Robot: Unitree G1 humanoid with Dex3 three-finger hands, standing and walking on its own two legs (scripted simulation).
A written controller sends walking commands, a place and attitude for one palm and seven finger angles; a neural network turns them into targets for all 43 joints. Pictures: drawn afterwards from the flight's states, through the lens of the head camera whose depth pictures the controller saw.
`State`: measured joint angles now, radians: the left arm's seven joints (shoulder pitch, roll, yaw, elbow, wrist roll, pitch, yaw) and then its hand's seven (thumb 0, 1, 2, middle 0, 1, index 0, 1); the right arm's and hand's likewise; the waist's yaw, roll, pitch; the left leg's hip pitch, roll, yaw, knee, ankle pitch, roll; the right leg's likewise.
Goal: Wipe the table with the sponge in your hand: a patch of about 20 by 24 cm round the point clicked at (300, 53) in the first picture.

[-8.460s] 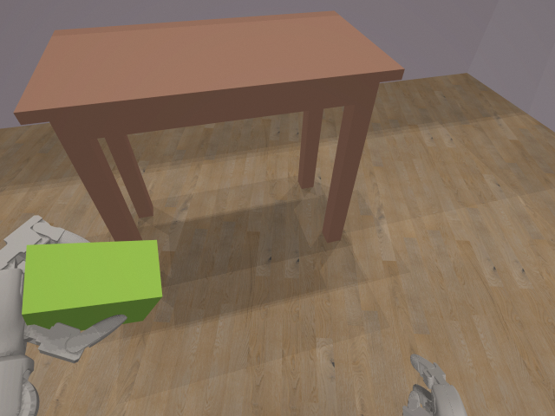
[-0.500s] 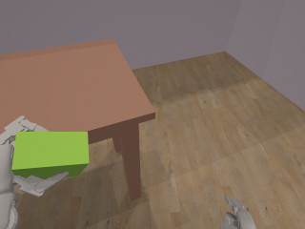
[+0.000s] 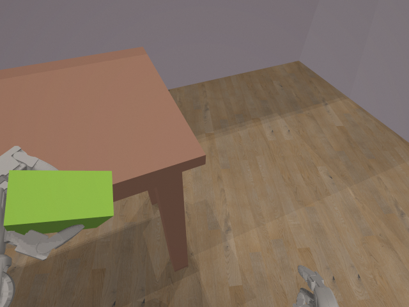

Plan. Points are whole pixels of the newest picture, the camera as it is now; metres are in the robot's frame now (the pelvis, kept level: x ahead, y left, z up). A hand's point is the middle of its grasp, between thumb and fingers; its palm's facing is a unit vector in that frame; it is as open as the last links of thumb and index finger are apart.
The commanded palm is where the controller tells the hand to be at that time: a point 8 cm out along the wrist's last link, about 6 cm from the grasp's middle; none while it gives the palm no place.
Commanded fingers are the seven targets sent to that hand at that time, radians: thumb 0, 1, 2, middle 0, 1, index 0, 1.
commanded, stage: shuffle to correct the standing spot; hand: left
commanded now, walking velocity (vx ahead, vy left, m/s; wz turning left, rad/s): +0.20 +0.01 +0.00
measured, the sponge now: (75, 203) +0.23 +0.21 +0.15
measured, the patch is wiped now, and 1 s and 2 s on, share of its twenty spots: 0.00 0.00 0.00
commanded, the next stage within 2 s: come to a stop and stand still in 0.44 s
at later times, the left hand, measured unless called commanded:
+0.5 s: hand (72, 145) +0.31 +0.23 +0.19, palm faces +0.35 -0.80 -0.49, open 10.3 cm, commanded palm +0.26 +0.27 +0.19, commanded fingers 0.00 0.10 1.30 -1.20 -1.60 -1.20 -1.60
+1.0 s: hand (96, 119) +0.38 +0.22 +0.19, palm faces +0.40 -0.80 -0.44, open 10.3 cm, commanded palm +0.32 +0.25 +0.19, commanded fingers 0.00 0.10 1.30 -1.20 -1.60 -1.20 -1.60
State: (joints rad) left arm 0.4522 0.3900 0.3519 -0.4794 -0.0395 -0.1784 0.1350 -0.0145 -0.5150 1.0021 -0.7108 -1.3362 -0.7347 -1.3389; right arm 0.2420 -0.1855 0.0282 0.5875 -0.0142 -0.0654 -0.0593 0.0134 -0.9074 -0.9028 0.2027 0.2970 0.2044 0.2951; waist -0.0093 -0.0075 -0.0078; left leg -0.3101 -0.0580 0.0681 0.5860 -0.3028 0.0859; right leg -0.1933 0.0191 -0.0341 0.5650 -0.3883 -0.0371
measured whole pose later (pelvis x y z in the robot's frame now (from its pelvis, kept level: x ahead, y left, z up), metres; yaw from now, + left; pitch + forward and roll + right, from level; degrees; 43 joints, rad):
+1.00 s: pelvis +0.17 -0.03 +0.01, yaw +1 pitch +1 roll -1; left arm 0.48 0.41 0.37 -0.54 -0.04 -0.19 0.16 -0.01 -0.52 1.00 -0.71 -1.34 -0.74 -1.34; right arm 0.17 -0.19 0.03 0.56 0.00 -0.10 -0.05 0.01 -0.91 -0.90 0.20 0.30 0.20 0.29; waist 0.00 0.00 0.03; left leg -0.30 0.06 0.05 0.56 -0.27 -0.02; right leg -0.25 0.01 -0.07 0.51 -0.29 -0.02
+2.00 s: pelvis +0.15 +0.01 +0.01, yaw +0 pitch +0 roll -1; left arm 0.44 0.38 0.33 -0.46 -0.04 -0.24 0.10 -0.01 -0.52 1.01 -0.71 -1.34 -0.74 -1.34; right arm 0.24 -0.19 0.01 0.58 0.01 -0.15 -0.03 0.01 -0.91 -0.90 0.20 0.30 0.20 0.29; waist 0.02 -0.04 0.04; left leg -0.27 0.01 0.09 0.48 -0.22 0.04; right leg -0.22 -0.04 -0.03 0.43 -0.22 0.03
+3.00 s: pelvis +0.03 +0.01 +0.01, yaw -2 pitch +0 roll -3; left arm 0.48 0.42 0.39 -0.52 -0.03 -0.22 0.10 -0.01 -0.52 1.01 -0.71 -1.34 -0.74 -1.34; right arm 0.23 -0.18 0.01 0.60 0.00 -0.11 -0.02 0.01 -0.91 -0.90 0.20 0.30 0.20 0.30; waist 0.00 0.01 0.05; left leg -0.40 0.01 -0.01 0.62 -0.30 0.02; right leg -0.20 0.02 -0.03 0.44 -0.23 0.00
